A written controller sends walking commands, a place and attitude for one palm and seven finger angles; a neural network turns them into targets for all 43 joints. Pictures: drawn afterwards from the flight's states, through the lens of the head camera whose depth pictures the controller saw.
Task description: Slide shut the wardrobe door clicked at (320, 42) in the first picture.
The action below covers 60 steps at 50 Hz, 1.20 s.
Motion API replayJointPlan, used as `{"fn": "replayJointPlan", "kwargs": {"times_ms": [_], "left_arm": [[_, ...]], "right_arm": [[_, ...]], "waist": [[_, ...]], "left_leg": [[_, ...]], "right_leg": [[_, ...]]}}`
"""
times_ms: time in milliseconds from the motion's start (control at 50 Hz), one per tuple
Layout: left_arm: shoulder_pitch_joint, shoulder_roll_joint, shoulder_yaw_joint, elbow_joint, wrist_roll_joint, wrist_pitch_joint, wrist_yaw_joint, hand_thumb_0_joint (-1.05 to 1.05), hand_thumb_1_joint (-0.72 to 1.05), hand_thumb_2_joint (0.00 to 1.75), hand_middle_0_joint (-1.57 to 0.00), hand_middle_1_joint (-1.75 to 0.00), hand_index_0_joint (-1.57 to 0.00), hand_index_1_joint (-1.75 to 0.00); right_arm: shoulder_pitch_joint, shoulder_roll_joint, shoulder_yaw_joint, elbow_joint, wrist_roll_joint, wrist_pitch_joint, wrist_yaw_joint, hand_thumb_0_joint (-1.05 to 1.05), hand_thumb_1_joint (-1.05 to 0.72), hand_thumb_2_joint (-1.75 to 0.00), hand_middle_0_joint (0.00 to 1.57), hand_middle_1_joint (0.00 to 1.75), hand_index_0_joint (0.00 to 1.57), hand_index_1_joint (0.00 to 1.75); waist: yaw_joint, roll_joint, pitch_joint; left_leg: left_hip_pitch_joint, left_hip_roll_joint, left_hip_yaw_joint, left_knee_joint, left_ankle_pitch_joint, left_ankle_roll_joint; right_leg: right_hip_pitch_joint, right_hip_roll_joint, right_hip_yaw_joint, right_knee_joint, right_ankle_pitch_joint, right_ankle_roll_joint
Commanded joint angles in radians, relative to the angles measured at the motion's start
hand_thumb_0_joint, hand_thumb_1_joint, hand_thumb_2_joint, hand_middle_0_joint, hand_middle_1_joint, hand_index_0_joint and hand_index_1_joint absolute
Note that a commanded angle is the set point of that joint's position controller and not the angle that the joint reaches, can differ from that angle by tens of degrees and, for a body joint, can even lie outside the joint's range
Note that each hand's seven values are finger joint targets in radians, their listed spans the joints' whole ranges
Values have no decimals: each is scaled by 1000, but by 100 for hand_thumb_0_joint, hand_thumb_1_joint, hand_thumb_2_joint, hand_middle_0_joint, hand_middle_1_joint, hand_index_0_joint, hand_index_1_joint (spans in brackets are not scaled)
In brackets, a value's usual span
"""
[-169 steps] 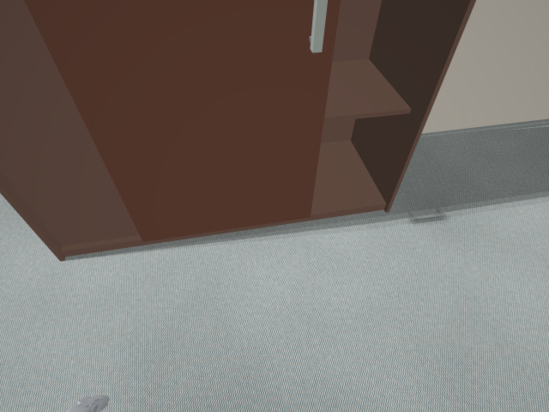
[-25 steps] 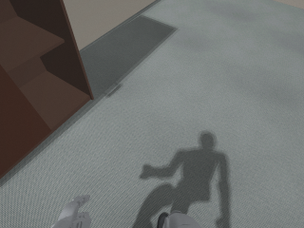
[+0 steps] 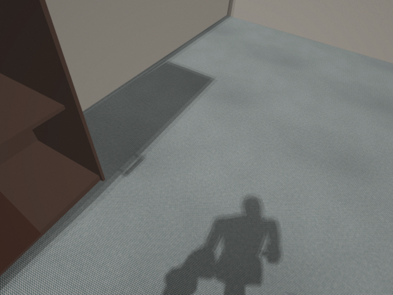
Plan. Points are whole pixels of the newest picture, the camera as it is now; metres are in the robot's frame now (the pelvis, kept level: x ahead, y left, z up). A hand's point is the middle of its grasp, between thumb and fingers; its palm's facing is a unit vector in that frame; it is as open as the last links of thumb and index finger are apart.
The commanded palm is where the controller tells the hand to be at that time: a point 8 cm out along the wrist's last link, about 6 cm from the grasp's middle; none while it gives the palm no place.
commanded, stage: walk to a spot facing it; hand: left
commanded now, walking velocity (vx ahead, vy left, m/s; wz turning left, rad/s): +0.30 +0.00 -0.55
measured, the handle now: out of the picture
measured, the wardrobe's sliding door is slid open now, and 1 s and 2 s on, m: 0.39 0.39 0.39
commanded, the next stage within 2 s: turn to face it in 0.24 s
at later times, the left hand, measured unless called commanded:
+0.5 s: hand (165, 216) +0.36 +0.11 -0.18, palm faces -0.23 -0.95 -0.21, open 7.4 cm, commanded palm none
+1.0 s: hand (132, 222) +0.32 +0.20 -0.17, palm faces +0.13 -0.97 -0.23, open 7.4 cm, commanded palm none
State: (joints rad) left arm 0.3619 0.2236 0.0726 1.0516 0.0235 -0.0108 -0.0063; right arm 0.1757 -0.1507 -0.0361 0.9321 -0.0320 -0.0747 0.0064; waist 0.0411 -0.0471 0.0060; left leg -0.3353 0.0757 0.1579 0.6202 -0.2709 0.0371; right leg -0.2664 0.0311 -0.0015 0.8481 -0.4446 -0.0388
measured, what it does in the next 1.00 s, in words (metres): walks ahead: right foot, then left foot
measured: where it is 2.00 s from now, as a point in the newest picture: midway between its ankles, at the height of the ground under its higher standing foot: outside the picture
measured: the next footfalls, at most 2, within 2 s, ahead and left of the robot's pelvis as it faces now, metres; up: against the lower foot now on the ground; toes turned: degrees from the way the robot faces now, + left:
right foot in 0.44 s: +0.31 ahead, -0.14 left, +0.00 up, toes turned -21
left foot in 0.84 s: +0.32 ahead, +0.09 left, +0.00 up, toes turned +11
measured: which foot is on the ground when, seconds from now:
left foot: down 0.00-0.42, up 0.44-0.82, down 0.84-1.00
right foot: up 0.00-0.42, down 0.44-0.84, up 0.86-1.00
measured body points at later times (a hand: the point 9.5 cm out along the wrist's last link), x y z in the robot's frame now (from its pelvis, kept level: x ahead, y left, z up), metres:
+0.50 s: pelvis +0.20 -0.04 -0.02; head +0.24 -0.05 +0.43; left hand +0.37 +0.16 -0.16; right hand +0.06 -0.23 -0.17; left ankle +0.07 +0.10 -0.66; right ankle +0.27 -0.13 -0.73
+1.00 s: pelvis +0.26 -0.01 +0.00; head +0.30 +0.01 +0.45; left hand +0.32 +0.25 -0.16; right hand +0.32 -0.26 -0.13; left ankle +0.28 +0.08 -0.73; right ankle +0.24 -0.15 -0.65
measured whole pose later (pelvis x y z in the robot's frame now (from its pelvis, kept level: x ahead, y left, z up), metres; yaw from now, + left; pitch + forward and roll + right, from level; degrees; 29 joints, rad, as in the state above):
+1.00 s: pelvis +0.26 -0.01 +0.00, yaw +5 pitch +1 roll -1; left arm 0.17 0.24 0.10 0.95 0.02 0.05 0.02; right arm 0.25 -0.18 -0.06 0.94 -0.02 0.00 -0.01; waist -0.02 -0.04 0.07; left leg -0.36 0.03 0.10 0.62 -0.28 0.04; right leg -0.52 -0.08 -0.08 1.15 -0.43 0.07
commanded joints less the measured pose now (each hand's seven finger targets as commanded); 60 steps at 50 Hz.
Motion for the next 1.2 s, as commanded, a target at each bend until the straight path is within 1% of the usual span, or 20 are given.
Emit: {"fn": "replayJointPlan", "kwargs": {"times_ms": [0,80,280,360,380,400,420,440,460,500,540,640,780,800,820,840,880,960,1100,1180], "left_arm": [[-112,56,20,-106,9,-35,-27,0,90,90,-20,-30,-20,-30],[-41,-2,24,-76,13,6,-29,0,90,90,-20,-30,-20,-30],[-258,-41,11,-149,4,16,-40,0,90,90,-20,-30,-20,-30],[-107,-8,7,-108,14,-9,-20,0,90,90,-20,-30,-20,-30],[18,28,15,-69,17,-23,-10,0,90,90,-20,-30,-20,-30],[114,125,28,-36,20,-39,8,0,90,90,-20,-30,-20,-30],[159,183,31,-12,-1,-47,16,0,90,90,-20,-30,-20,-30],[98,180,21,-34,-12,-45,25,0,90,90,-20,-30,-20,-30],[13,174,19,-57,-8,-43,29,0,90,90,-20,-30,-20,-30],[-150,88,-3,-93,-8,-29,43,0,90,90,-20,-30,-20,-30],[-223,69,-11,-112,-4,-26,45,0,90,90,-20,-30,-20,-30],[-237,78,0,-139,-2,0,45,0,90,90,-20,-30,-20,-30],[-203,110,31,-163,-2,21,40,0,90,90,-20,-30,-20,-30],[-202,88,28,-173,-7,29,37,0,90,90,-20,-30,-20,-30],[-184,32,26,-208,-16,35,30,0,90,90,-20,-30,-20,-30],[-255,21,16,-256,-11,33,26,0,90,90,-20,-30,-20,-30],[-271,20,24,-245,-2,28,26,0,90,90,-20,-30,-20,-30],[-202,55,29,-190,-9,30,18,0,90,90,-20,-30,-20,-30],[-237,62,20,-220,-17,37,23,0,90,90,-20,-30,-20,-30],[-161,70,17,-214,-25,31,28,0,90,90,-20,-30,-20,-30]], "right_arm": [[191,-151,-32,19,5,-9,-26,0,-90,-90,20,30,20,30],[198,-102,-24,45,13,-26,-38,0,-90,-90,20,30,20,30],[278,-135,-37,93,7,2,-45,0,-90,-90,20,30,20,30],[263,-160,-42,106,12,14,-43,0,-90,-90,20,30,20,30],[248,-157,-37,104,20,14,-39,0,-90,-90,20,30,20,30],[282,-94,-26,105,38,18,-30,0,-90,-90,20,30,20,30],[324,-40,-17,98,42,20,-38,0,-90,-90,20,30,20,30],[288,-42,-16,88,43,32,-44,0,-90,-90,20,30,20,30],[309,-39,-15,94,37,44,-42,0,-90,-90,20,30,20,30],[267,-45,-18,117,22,72,-38,0,-90,-90,20,30,20,30],[296,-21,-12,125,19,98,-32,0,-90,-90,20,30,20,30],[244,-22,-20,77,14,120,-9,0,-90,-90,20,30,20,30],[175,-71,-39,4,7,102,6,0,-90,-90,20,30,20,30],[213,-107,-49,3,6,96,8,0,-90,-90,20,30,20,30],[248,-210,-70,-12,-2,85,4,0,-90,-90,20,30,20,30],[276,-271,-82,-18,-6,84,-5,0,-90,-90,20,30,20,30],[225,-255,-77,-13,2,72,-26,0,-90,-90,20,30,20,30],[108,-216,-61,-51,9,59,-30,0,-90,-90,20,30,20,30],[104,-265,-80,-50,7,82,-19,0,-90,-90,20,30,20,30],[25,-284,-90,-76,6,98,-11,0,-90,-90,20,30,20,30]], "waist": [[-79,119,80],[-35,163,60],[-84,208,112],[-11,217,-11],[53,172,-90],[82,-24,-209],[59,-119,-314],[50,-45,-299],[14,-146,-283],[-38,1,-70],[-86,-1,-32],[-77,-64,0],[-69,-30,-2],[-88,105,-20],[-100,389,-14],[-133,394,-4],[-106,307,-89],[-64,182,-108],[-91,184,-80],[-56,215,-70]], "left_leg": [[240,349,-384,-462,-153,63],[225,248,-72,-415,249,9],[354,248,129,-290,696,50],[342,247,128,-27,892,30],[261,211,134,145,786,0],[15,125,108,409,309,-37],[-136,-5,6,679,-368,-69],[-117,22,-148,706,-353,-55],[-137,33,-174,733,-310,-61],[-109,74,-169,681,-205,-63],[-69,76,-144,579,-175,-77],[-84,54,-72,427,-132,-83],[31,19,-5,43,-19,-74],[88,50,-88,-101,55,-53],[137,264,-436,-255,288,52],[127,397,-615,-334,400,171],[218,313,-544,-282,404,153],[224,189,-335,-247,521,107],[240,182,-419,-252,449,141],[98,137,-460,-220,384,114]], "right_leg": [[-450,-128,28,393,125,12],[-408,-133,-6,382,251,50],[-367,-85,-163,-75,271,47],[-59,-16,-191,-227,295,-7],[151,-31,-179,-326,432,-14],[430,-255,45,-303,827,-79],[542,-488,283,-296,1281,-206],[422,-497,224,-356,1224,-225],[352,-496,256,-422,976,-208],[62,-429,113,-520,673,-148],[-59,-403,-17,-541,585,-115],[-80,-378,-111,-580,284,-90],[-50,-388,-192,-369,231,-31],[-90,-344,-216,-237,160,7],[-262,-206,-258,-9,-76,92],[-343,-134,-167,218,-242,110],[-428,-135,-28,393,-89,104],[-339,-138,-14,328,58,127],[-250,-97,-19,55,-13,132],[-52,-53,-40,-168,41,114]]}}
